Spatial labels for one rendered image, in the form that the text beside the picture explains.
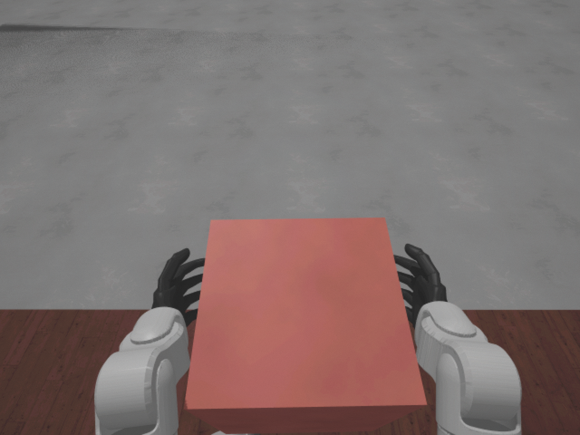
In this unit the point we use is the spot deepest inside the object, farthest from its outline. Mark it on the robot right forearm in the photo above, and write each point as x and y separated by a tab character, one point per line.
478	388

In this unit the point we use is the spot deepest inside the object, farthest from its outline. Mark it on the right robot hand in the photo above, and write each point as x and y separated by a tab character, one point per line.
426	285

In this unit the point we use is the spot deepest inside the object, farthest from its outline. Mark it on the carton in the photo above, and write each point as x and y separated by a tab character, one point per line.
301	327

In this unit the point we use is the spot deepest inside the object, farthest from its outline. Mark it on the robot left forearm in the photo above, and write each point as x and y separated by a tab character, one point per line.
135	392

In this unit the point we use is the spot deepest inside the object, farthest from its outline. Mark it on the left robot hand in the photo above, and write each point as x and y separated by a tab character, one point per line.
171	287

